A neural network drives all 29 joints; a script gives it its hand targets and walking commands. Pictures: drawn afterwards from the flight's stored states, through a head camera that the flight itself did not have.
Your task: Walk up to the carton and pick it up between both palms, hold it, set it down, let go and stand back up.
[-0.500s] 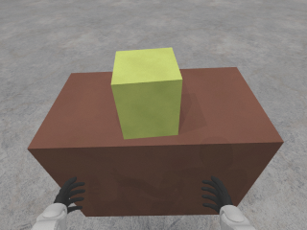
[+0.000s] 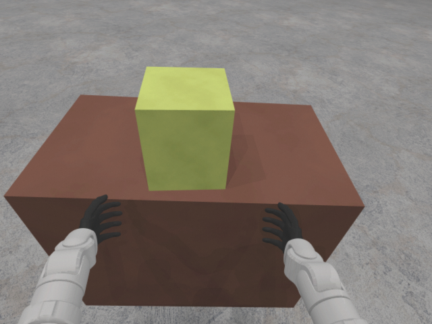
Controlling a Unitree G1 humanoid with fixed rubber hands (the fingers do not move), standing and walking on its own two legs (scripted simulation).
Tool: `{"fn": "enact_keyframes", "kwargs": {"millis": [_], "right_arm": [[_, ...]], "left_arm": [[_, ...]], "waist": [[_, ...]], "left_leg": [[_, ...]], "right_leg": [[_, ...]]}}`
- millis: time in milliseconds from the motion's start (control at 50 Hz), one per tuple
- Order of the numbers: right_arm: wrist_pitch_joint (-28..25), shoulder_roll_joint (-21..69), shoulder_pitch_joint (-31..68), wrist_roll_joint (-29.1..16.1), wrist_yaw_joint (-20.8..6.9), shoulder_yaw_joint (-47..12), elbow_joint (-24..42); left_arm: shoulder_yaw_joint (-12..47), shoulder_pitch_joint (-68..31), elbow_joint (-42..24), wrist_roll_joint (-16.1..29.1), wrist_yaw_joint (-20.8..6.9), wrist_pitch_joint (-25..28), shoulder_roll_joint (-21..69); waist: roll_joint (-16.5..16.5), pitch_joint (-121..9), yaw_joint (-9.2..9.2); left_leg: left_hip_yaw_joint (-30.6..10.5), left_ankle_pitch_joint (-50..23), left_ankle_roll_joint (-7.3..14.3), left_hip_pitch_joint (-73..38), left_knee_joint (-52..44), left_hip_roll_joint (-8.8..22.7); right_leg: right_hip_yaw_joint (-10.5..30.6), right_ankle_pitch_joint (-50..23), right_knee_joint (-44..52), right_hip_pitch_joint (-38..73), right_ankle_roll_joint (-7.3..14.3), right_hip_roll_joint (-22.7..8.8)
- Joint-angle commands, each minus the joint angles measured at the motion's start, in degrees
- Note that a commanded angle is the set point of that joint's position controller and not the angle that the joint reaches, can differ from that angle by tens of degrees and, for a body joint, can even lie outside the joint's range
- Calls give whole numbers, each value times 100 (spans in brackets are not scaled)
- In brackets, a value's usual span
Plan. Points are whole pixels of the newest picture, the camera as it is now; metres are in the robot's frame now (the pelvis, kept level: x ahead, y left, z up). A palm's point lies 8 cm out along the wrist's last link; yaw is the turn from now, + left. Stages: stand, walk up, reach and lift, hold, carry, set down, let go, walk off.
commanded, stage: reach and lift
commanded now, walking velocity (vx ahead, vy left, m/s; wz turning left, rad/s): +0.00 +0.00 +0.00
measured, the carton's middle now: (186, 129) +0.57 +0.06 +0.08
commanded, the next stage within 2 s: none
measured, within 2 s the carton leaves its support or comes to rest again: neither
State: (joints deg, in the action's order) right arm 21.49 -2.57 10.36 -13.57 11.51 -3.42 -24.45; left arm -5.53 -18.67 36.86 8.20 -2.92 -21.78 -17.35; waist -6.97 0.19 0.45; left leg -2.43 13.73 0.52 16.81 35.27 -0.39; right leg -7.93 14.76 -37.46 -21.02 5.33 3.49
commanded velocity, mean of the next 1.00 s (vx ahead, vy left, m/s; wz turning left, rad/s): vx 0.00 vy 0.00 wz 0.00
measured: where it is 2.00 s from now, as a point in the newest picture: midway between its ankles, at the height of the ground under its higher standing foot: outside the picture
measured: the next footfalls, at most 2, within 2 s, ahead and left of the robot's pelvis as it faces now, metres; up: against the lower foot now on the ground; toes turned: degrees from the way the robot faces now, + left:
none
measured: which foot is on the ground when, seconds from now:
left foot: down 0.00-1.00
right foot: down 0.00-1.00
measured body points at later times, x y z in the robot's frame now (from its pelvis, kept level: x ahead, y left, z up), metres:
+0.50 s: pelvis +0.00 +0.05 +0.00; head -0.02 +0.06 +0.45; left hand +0.36 +0.25 +0.06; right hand +0.33 -0.14 +0.06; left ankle +0.07 +0.18 -0.71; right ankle +0.10 +0.01 -0.71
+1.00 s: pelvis +0.06 +0.12 +0.02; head +0.05 +0.14 +0.47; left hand +0.43 +0.24 +0.09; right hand +0.41 -0.14 +0.10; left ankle +0.06 +0.18 -0.72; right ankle +0.10 +0.01 -0.71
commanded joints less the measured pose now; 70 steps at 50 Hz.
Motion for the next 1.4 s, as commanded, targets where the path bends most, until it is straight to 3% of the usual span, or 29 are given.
{"fn": "enact_keyframes", "kwargs": {"millis": [0,80,120,200,260,280,360,420,440,500,600,640,720,740,760,780,800,820,840,860,880,960,1100,1220,1240,1280,1340,1360,1380], "right_arm": [[-343,-374,1877,-159,-20,87,930],[-574,-308,1630,-55,6,165,1152],[-597,-337,1805,-43,-48,287,1067],[-801,-373,1847,41,-92,319,1324],[-833,-379,2072,42,-104,299,1379],[-876,-389,2033,110,-96,342,1354],[-1050,-569,2091,159,-338,583,1159],[-1056,-486,2131,73,-461,553,660],[-1227,-690,2044,137,-506,611,888],[-1425,-719,2589,103,-691,684,766],[-1703,-1361,2601,316,-1093,1133,-88],[-1730,-1719,2997,391,-1301,1403,-642],[-1819,-2129,3437,391,-1675,1563,-869],[-1879,-2172,3397,353,-1743,1519,-781],[-1840,-2359,4384,427,-1763,1652,-668],[-1911,-2147,3178,288,-1813,1380,-730],[-1925,-2523,4368,233,-1839,1559,-555],[-1911,-2294,3406,108,-1873,1280,-970],[-1914,-2505,3708,79,-1871,1264,-766],[-1840,-2743,4226,59,-1883,1322,-853],[-1816,-2481,3362,-191,-1910,1001,-1164],[-1903,-3160,3612,-426,-1916,1195,-777],[-1572,-3242,3345,-643,-1832,934,-161],[-1367,-3452,3218,-730,-1678,1045,504],[-1273,-3401,3739,-676,-1664,1116,201],[-1285,-3474,3719,-708,-1626,1174,688],[-1199,-3508,3369,-816,-1520,1025,1065],[-1116,-3624,3975,-655,-1466,1234,875],[-1084,-3451,3311,-752,-1421,1017,879]], "left_arm": [[-278,-2273,-1458,-32,186,127,-1106],[-77,-1888,-1651,246,234,227,-809],[-121,-2173,-1717,255,284,302,-925],[-38,-1998,-1741,395,339,562,-905],[-11,-2154,-1362,452,385,716,-926],[37,-2138,-1339,593,410,766,-798],[228,-2209,-1696,520,604,1016,-584],[246,-2187,-1037,524,611,1101,-508],[323,-2006,-1373,535,657,1222,-430],[404,-2468,-967,455,794,1528,-436],[710,-2458,-922,300,1255,1981,83],[1073,-2762,-516,338,1446,2063,363],[1436,-3077,-753,509,1686,2041,623],[1408,-2862,-834,469,1731,1997,636],[1494,-4007,-914,636,1759,1919,379],[1446,-2584,-989,590,1814,1852,800],[1423,-3860,-1204,634,1852,1757,484],[1375,-2753,-947,537,1870,1668,797],[1195,-3077,-1291,438,1852,1570,573],[1123,-3580,-1260,402,1854,1394,550],[1108,-2570,-1227,294,1845,1259,871],[845,-2692,-2500,-142,1767,591,1036],[451,-2124,-3572,-457,1587,-420,1146],[476,-1960,-4726,-531,1384,-1059,1332],[401,-2616,-4312,-437,1344,-1107,1118],[509,-2466,-4922,-418,1386,-1183,1067],[328,-1891,-5352,-414,1394,-1440,1059],[322,-2676,-5155,-316,1361,-1539,1001],[324,-1876,-5293,-316,1344,-1619,1118]], "waist": [[1000,-1049,-119],[662,-1405,17],[903,-1597,24],[507,-1628,-19],[12,-1469,-77],[-62,-1568,18],[791,-1710,-77],[356,-1565,-85],[377,-1667,-115],[212,-1635,-243],[1049,-1506,-163],[1209,-1277,10],[1124,-1541,74],[896,-1632,19],[671,-2024,147],[454,-2089,43],[537,-2478,-12],[333,-2242,-29],[226,-2547,-129],[348,-2668,-88],[305,-2331,-215],[780,-2689,-196],[514,-2653,-338],[655,-2783,-63],[602,-2642,-92],[854,-3087,-77],[715,-3448,-128],[710,-3572,53],[623,-3290,-13]], "left_leg": [[96,-46,18,109,-38,-60],[49,-258,44,-131,23,-44],[38,-172,44,35,-64,11],[-1,-106,90,227,-123,-2],[-22,-95,105,222,232,-106],[0,-121,140,120,137,-137],[-95,29,169,470,-282,60],[-9,244,150,362,-105,-54],[-54,111,161,148,-257,-23],[44,306,243,408,-185,-88],[-285,1660,339,1668,-1271,436],[-540,2401,335,2299,-1642,679],[-601,2305,200,2380,-1714,703],[-491,1723,162,2209,-1652,637],[-386,1404,108,2076,-1494,515],[-403,854,38,1313,-1384,483],[-451,871,32,1352,-1452,481],[-438,559,34,1120,-1350,451],[-432,217,36,1030,-1416,450],[-413,74,-17,895,-1381,432],[-403,-285,-34,581,-1390,438],[-434,-1400,-341,-571,-1505,519],[-222,-2348,-311,-1064,-1591,416],[-204,-4124,-481,-1849,-1264,503],[-207,-3806,-449,-1636,-1202,492],[-131,-4238,-496,-1668,-1132,486],[-167,-5154,-492,-1900,-909,510],[-226,-5241,-470,-1863,-829,500],[-244,-5654,-452,-2111,-805,586]], "right_leg": [[2984,3478,2601,337,-679,-1850],[2935,3058,2564,445,-673,-1893],[2941,3046,2475,675,-693,-1837],[2809,2810,2364,820,-749,-1761],[3230,3929,2645,627,-782,-1958],[2918,3494,2508,510,-685,-1831],[2575,2433,1986,956,-634,-1476],[2701,3234,2183,934,-593,-1588],[2427,2591,2013,818,-528,-1457],[2360,2768,1939,666,-422,-1324],[1646,1261,979,1954,-479,-638],[1275,460,445,2497,-438,-314],[1072,-14,358,2244,-286,-269],[1109,-162,514,2076,-300,-334],[1141,93,727,1618,-249,-438],[1084,-343,785,1449,-237,-409],[1052,-266,856,1158,-252,-416],[1068,-617,826,1305,-250,-398],[1063,-801,984,1430,-281,-393],[1071,-814,987,1295,-260,-359],[1058,-1199,1004,1421,-253,-329],[918,-1521,1345,1243,-213,-185],[1028,-2400,1746,1687,-298,-181],[1037,-2987,1932,1519,-356,-74],[1027,-2609,1932,1277,-335,-96],[1059,-3043,1926,1427,-306,-128],[1087,-4072,1788,1770,-421,-93],[1026,-3866,1716,1474,-433,-83],[1060,-4102,1826,1534,-479,-113]]}}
